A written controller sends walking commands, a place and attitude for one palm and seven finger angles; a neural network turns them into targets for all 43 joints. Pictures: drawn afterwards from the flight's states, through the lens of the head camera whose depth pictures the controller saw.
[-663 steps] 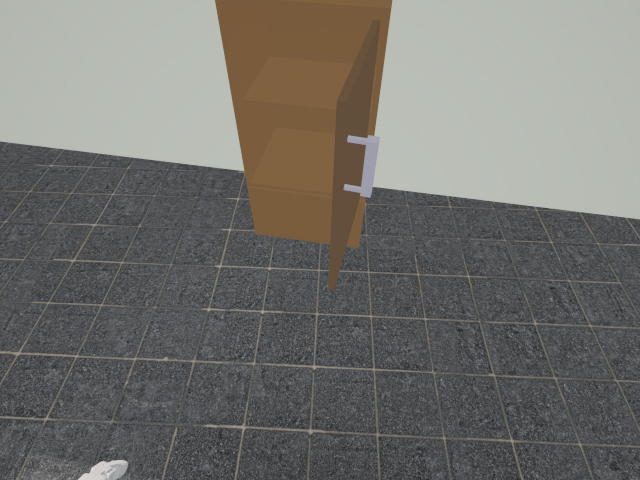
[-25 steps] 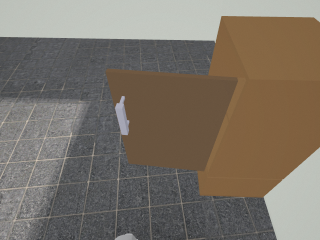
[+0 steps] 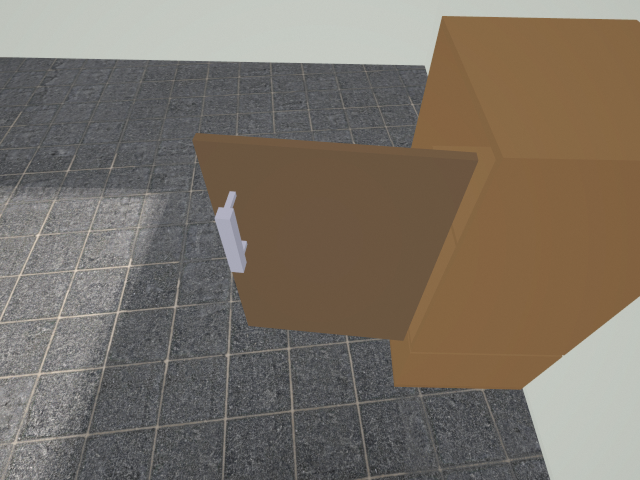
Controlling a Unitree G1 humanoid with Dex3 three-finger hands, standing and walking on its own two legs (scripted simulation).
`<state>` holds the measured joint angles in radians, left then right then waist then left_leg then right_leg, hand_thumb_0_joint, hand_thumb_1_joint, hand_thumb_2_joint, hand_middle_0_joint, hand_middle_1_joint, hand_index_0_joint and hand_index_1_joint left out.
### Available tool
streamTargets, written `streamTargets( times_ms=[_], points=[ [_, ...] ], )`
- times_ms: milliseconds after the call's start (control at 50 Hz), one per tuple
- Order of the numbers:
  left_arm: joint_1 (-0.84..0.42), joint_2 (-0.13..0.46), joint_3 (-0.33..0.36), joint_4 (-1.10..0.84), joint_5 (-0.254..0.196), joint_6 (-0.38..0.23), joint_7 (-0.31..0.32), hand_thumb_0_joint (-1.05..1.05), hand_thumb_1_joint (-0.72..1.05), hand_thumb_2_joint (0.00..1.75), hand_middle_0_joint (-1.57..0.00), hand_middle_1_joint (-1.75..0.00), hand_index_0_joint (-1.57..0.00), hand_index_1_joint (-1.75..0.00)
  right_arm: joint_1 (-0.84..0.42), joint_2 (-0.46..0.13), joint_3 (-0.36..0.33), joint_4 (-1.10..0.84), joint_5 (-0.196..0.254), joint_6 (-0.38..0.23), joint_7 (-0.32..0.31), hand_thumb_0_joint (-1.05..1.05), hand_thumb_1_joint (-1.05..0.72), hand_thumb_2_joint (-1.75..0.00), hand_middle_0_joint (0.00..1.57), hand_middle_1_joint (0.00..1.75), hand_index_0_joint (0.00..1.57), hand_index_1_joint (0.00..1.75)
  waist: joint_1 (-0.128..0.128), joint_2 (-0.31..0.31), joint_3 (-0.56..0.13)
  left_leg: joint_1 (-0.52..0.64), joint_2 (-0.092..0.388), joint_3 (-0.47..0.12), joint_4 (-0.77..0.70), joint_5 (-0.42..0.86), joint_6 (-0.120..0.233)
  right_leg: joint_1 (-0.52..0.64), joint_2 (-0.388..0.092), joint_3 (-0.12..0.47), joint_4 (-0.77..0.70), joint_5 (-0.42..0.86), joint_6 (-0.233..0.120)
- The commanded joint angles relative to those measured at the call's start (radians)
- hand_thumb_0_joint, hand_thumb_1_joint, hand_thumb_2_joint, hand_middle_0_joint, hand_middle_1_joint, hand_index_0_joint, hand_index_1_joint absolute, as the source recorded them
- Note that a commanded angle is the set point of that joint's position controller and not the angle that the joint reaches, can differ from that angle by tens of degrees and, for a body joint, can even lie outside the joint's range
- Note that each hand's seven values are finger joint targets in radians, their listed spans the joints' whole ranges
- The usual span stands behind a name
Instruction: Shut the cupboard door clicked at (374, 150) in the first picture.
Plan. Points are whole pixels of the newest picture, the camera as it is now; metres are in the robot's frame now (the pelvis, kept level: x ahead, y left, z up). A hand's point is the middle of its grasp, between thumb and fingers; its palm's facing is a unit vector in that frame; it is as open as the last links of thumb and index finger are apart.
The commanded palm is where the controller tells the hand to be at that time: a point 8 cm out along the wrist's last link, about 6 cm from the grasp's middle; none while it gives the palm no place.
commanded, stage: come to a stop and stand still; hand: left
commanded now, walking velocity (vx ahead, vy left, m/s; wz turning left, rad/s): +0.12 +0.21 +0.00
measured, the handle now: (235, 232) +0.49 +0.19 -0.04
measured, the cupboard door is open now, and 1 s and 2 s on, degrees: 85 85 85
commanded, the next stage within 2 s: look again from close up in 0.80 s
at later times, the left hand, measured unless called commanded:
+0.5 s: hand out of the picture +0.01 +0.22 -0.18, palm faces +0.03 -0.96 -0.27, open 7.4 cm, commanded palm none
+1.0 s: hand out of the picture +0.03 +0.22 -0.17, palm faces -0.01 -0.97 -0.24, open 7.4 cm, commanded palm none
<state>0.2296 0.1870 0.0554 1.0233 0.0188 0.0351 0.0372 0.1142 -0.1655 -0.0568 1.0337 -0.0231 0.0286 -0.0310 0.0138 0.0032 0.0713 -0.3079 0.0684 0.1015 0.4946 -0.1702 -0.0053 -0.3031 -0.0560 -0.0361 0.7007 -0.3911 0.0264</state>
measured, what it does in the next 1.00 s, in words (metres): steps on the spot: right foot, then left foot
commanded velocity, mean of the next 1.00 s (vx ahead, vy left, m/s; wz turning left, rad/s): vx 0.02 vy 0.05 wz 0.00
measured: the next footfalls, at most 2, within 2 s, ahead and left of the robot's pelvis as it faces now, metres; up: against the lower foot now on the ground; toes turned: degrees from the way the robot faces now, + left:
right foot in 0.02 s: +0.05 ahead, -0.11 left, +0.00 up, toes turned -3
left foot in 0.40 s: +0.01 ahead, +0.13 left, +0.00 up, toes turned +4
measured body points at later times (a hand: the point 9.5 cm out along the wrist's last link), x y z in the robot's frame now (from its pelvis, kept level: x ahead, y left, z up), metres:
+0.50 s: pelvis +0.00 +0.02 -0.01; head +0.01 +0.01 +0.44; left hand +0.01 +0.27 -0.15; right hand +0.04 -0.23 -0.16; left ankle -0.03 +0.13 -0.73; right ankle +0.00 -0.14 -0.73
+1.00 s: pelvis -0.02 +0.03 +0.00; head -0.02 +0.03 +0.45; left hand +0.03 +0.27 -0.15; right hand +0.04 -0.21 -0.15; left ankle -0.03 +0.13 -0.73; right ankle +0.00 -0.14 -0.73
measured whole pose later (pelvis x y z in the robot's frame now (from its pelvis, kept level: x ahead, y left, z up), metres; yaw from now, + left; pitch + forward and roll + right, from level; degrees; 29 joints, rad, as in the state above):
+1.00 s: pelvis -0.02 +0.03 +0.00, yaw -1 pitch -2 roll +0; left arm 0.26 0.19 -0.01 0.96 0.02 0.03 0.04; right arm 0.21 -0.19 -0.01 1.00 -0.02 0.01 -0.01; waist 0.00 0.00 0.03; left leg -0.20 -0.02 0.06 0.54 -0.31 0.03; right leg -0.25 -0.10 0.01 0.53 -0.24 0.08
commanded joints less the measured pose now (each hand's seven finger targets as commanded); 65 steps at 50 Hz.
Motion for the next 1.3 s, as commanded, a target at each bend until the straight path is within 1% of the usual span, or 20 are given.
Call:
streamTargets(
  times_ms=[0, 20, 40, 60, 120, 240, 300, 320, 340, 360, 380, 400, 440, 460, 520, 560, 700, 860, 1060, 1280],
  points=[
    [0.132, 0.124, -0.004, 0.010, 0.015, -0.042, 0.000, 0.00, 0.90, 0.90, -0.20, -0.30, -0.20, -0.30, 0.052, -0.014, -0.001, -0.051, 0.021, -0.001, 0.019, 0.00, -0.90, -0.90, 0.20, 0.30, 0.20, 0.30, 0.002, -0.202, -0.036, -0.085, -0.029, -0.040, 0.072, -0.296, -0.019, 0.070, -0.222, 0.283, -0.498, -0.045, -0.078],
    [0.072, 0.172, -0.001, -0.023, 0.012, -0.032, -0.005, 0.00, 0.90, 0.90, -0.20, -0.30, -0.20, -0.30, 0.040, -0.037, -0.004, -0.063, 0.012, 0.011, 0.028, 0.00, -0.90, -0.90, 0.20, 0.30, 0.20, 0.30, 0.003, -0.150, 0.028, -0.021, -0.029, -0.055, 0.118, -0.308, -0.021, -0.087, -0.288, 0.328, -0.578, -0.226, -0.125],
    [0.043, 0.195, 0.012, -0.034, 0.010, -0.037, -0.004, 0.00, 0.90, 0.90, -0.20, -0.30, -0.20, -0.30, 0.015, -0.057, -0.009, -0.064, 0.006, 0.019, 0.030, 0.00, -0.90, -0.90, 0.20, 0.30, 0.20, 0.30, 0.020, -0.233, 0.074, -0.044, -0.034, -0.073, 0.190, -0.272, -0.018, -0.146, -0.281, 0.398, -0.619, -0.285, -0.139],
    [0.027, 0.186, 0.013, -0.033, 0.008, -0.039, -0.003, 0.00, 0.90, 0.90, -0.20, -0.30, -0.20, -0.30, 0.030, -0.080, -0.012, -0.058, 0.003, 0.019, 0.031, 0.00, -0.90, -0.90, 0.20, 0.30, 0.20, 0.30, 0.020, -0.237, 0.099, -0.070, -0.031, -0.100, 0.248, -0.244, -0.012, -0.134, -0.286, 0.407, -0.618, -0.256, -0.150],
    [0.008, 0.167, 0.018, -0.039, 0.005, -0.042, -0.003, 0.00, 0.90, 0.90, -0.20, -0.30, -0.20, -0.30, 0.119, -0.095, -0.018, -0.025, 0.002, 0.006, 0.036, 0.00, -0.90, -0.90, 0.20, 0.30, 0.20, 0.30, 0.004, -0.126, 0.036, -0.111, -0.039, -0.097, 0.337, -0.189, -0.018, 0.020, -0.250, 0.270, -0.526, 0.009, -0.153],
    [0.107, 0.159, 0.033, -0.014, 0.011, -0.044, 0.006, 0.00, 0.90, 0.90, -0.20, -0.30, -0.20, -0.30, 0.112, -0.080, -0.006, -0.064, 0.008, -0.006, 0.026, 0.00, -0.90, -0.90, 0.20, 0.30, 0.20, 0.30, 0.052, -0.167, -0.039, -0.134, -0.045, -0.080, 0.261, -0.253, -0.037, 0.209, -0.271, 0.219, -0.406, 0.402, -0.195],
    [0.079, 0.162, 0.031, -0.005, 0.009, -0.038, 0.007, 0.00, 0.90, 0.90, -0.20, -0.30, -0.20, -0.30, 0.162, -0.056, 0.004, -0.048, 0.015, -0.015, 0.017, 0.00, -0.90, -0.90, 0.20, 0.30, 0.20, 0.30, 0.027, -0.200, -0.083, 0.008, -0.065, -0.058, 0.057, -0.186, -0.033, 0.183, -0.230, 0.180, -0.346, 0.470, -0.169],
    [0.042, 0.254, -0.016, -0.062, 0.018, -0.062, 0.015, 0.00, 0.90, 0.90, -0.20, -0.30, -0.20, -0.30, 0.153, -0.153, 0.011, -0.124, -0.006, -0.015, 0.033, 0.00, -0.90, -0.90, 0.20, 0.30, 0.20, 0.30, -0.050, -0.092, 0.040, 0.049, -0.078, -0.148, -0.018, -0.158, 0.006, 0.093, -0.169, 0.194, -0.260, 0.393, -0.122],
    [0.024, 0.197, 0.000, -0.084, 0.003, -0.056, 0.018, 0.00, 0.90, 0.90, -0.20, -0.30, -0.20, -0.30, 0.223, -0.135, 0.003, -0.130, -0.007, -0.040, 0.032, 0.00, -0.90, -0.90, 0.20, 0.30, 0.20, 0.30, -0.063, 0.032, -0.163, 0.134, -0.035, -0.123, -0.095, -0.004, 0.005, 0.083, -0.144, 0.103, -0.125, 0.253, -0.095],
    [0.032, 0.142, -0.017, -0.109, -0.011, -0.047, 0.017, 0.00, 0.90, 0.90, -0.20, -0.30, -0.20, -0.30, 0.195, -0.167, 0.003, -0.137, -0.014, -0.046, 0.020, 0.00, -0.90, -0.90, 0.20, 0.30, 0.20, 0.30, -0.029, 0.135, -0.228, 0.159, 0.034, -0.210, -0.072, 0.098, 0.032, 0.073, -0.048, 0.025, -0.087, 0.135, -0.058],
    [0.068, 0.109, -0.020, -0.110, -0.009, -0.043, 0.016, 0.00, 0.90, 0.90, -0.20, -0.30, -0.20, -0.30, 0.162, -0.192, 0.001, -0.161, -0.013, -0.037, 0.011, 0.00, -0.90, -0.90, 0.20, 0.30, 0.20, 0.30, -0.007, 0.121, -0.216, 0.099, 0.072, -0.210, -0.059, 0.019, 0.052, 0.065, -0.019, 0.005, -0.124, 0.059, -0.051],
    [0.092, 0.098, -0.020, -0.112, -0.007, -0.047, 0.015, 0.00, 0.90, 0.90, -0.20, -0.30, -0.20, -0.30, 0.146, -0.192, 0.005, -0.179, -0.012, -0.029, 0.007, 0.00, -0.90, -0.90, 0.20, 0.30, 0.20, 0.30, 0.009, -0.037, -0.167, 0.000, 0.047, -0.181, -0.005, -0.042, 0.049, 0.103, -0.012, 0.014, -0.154, 0.093, -0.046],
    [0.059, 0.123, -0.024, -0.116, 0.005, -0.028, 0.009, 0.00, 0.90, 0.90, -0.20, -0.30, -0.20, -0.30, 0.127, -0.161, 0.013, -0.183, -0.005, -0.031, 0.015, 0.00, -0.90, -0.90, 0.20, 0.30, 0.20, 0.30, -0.015, 0.089, -0.060, -0.054, 0.018, -0.194, -0.042, -0.123, 0.045, 0.035, -0.023, 0.029, -0.140, 0.065, -0.050],
    [0.063, 0.123, -0.028, -0.115, 0.005, -0.027, 0.007, 0.00, 0.90, 0.90, -0.20, -0.30, -0.20, -0.30, 0.122, -0.162, 0.016, -0.183, -0.003, -0.032, 0.012, 0.00, -0.90, -0.90, 0.20, 0.30, 0.20, 0.30, -0.011, 0.084, -0.012, -0.074, 0.023, -0.197, -0.047, -0.078, 0.045, 0.017, -0.015, 0.023, -0.135, 0.112, -0.043],
    [0.095, 0.120, -0.032, -0.114, 0.004, -0.033, 0.010, 0.00, 0.90, 0.90, -0.20, -0.30, -0.20, -0.30, 0.157, -0.167, 0.019, -0.166, 0.000, -0.047, 0.007, 0.00, -0.90, -0.90, 0.20, 0.30, 0.20, 0.30, -0.006, 0.030, -0.076, 0.024, 0.038, -0.174, 0.012, 0.286, 0.045, 0.065, -0.016, 0.020, -0.107, 0.316, -0.039],
    [0.095, 0.126, -0.026, -0.119, -0.001, -0.031, 0.012, 0.00, 0.90, 0.90, -0.20, -0.30, -0.20, -0.30, 0.154, -0.167, 0.013, -0.162, 0.004, -0.049, 0.004, 0.00, -0.90, -0.90, 0.20, 0.30, 0.20, 0.30, -0.011, 0.033, -0.103, 0.069, 0.034, -0.162, 0.021, 0.336, 0.039, 0.069, -0.022, 0.021, -0.103, 0.343, -0.033],
    [0.073, 0.129, -0.027, -0.133, 0.000, -0.021, 0.009, 0.00, 0.90, 0.90, -0.20, -0.30, -0.20, -0.30, 0.094, -0.165, 0.011, -0.155, 0.004, -0.041, 0.007, 0.00, -0.90, -0.90, 0.20, 0.30, 0.20, 0.30, -0.006, 0.029, -0.043, 0.053, 0.026, -0.161, -0.034, 0.198, 0.044, 0.058, -0.029, 0.036, -0.152, 0.302, -0.020],
    [0.060, 0.130, -0.030, -0.127, 0.001, -0.022, 0.007, 0.00, 0.90, 0.90, -0.20, -0.30, -0.20, -0.30, 0.080, -0.162, 0.015, -0.119, 0.007, -0.042, 0.013, 0.00, -0.90, -0.90, 0.20, 0.30, 0.20, 0.30, -0.004, 0.020, -0.059, 0.061, 0.021, -0.159, -0.078, 0.120, 0.042, 0.085, -0.039, 0.045, -0.196, 0.287, -0.014],
    [0.072, 0.121, -0.034, -0.073, 0.000, -0.027, 0.004, 0.00, 0.90, 0.90, -0.20, -0.30, -0.20, -0.30, 0.108, -0.144, 0.019, -0.049, 0.013, -0.034, 0.017, 0.00, -0.90, -0.90, 0.20, 0.30, 0.20, 0.30, -0.009, -0.001, -0.013, 0.035, 0.013, -0.160, -0.138, -0.090, 0.035, 0.072, -0.049, 0.066, -0.275, 0.190, -0.018],
    [0.107, 0.100, -0.033, -0.024, 0.000, -0.036, 0.004, 0.00, 0.90, 0.90, -0.20, -0.30, -0.20, -0.30, 0.167, -0.113, 0.020, 0.010, 0.014, -0.027, 0.018, 0.00, -0.90, -0.90, 0.20, 0.30, 0.20, 0.30, -0.015, -0.029, 0.000, 0.030, 0.000, -0.143, -0.134, -0.161, 0.025, 0.029, -0.058, 0.093, -0.332, 0.087, -0.028]
  ],
)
